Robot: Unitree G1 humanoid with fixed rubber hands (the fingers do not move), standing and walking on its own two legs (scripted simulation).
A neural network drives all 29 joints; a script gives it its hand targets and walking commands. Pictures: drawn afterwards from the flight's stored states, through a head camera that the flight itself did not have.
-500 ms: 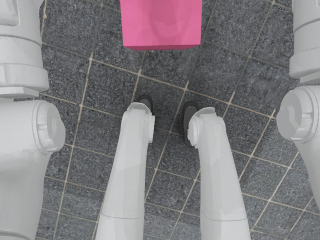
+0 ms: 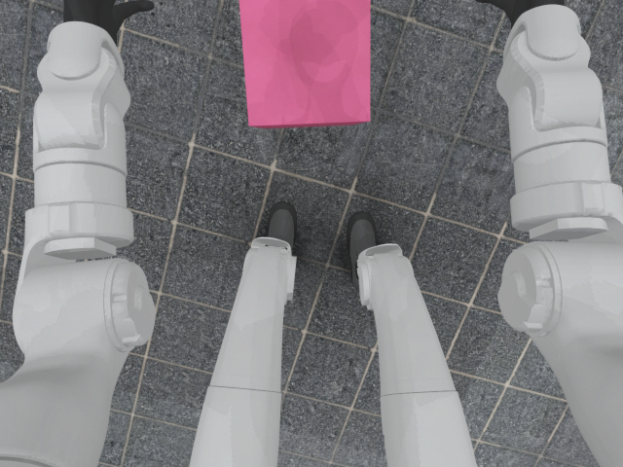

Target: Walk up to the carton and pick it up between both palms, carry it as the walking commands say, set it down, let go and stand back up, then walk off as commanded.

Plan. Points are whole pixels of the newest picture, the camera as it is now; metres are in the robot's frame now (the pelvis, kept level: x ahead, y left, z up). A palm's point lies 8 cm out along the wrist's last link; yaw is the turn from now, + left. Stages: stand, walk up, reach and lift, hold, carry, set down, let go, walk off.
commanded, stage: let go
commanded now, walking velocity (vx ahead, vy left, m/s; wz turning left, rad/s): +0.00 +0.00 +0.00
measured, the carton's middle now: (307, 73) +0.52 +0.04 -0.57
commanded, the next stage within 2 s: stand in 1.26 s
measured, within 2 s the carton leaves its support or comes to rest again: neither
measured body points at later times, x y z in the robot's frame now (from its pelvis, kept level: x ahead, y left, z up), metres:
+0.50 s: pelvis +0.06 +0.00 +0.06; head +0.21 +0.00 +0.48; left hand +0.34 +0.23 -0.03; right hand +0.37 -0.21 -0.04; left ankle +0.10 +0.10 -0.66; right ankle +0.08 -0.11 -0.66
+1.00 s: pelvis +0.10 -0.01 +0.08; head +0.12 -0.02 +0.53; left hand +0.27 +0.22 +0.01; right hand +0.27 -0.24 +0.00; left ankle +0.10 +0.10 -0.66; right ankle +0.08 -0.11 -0.66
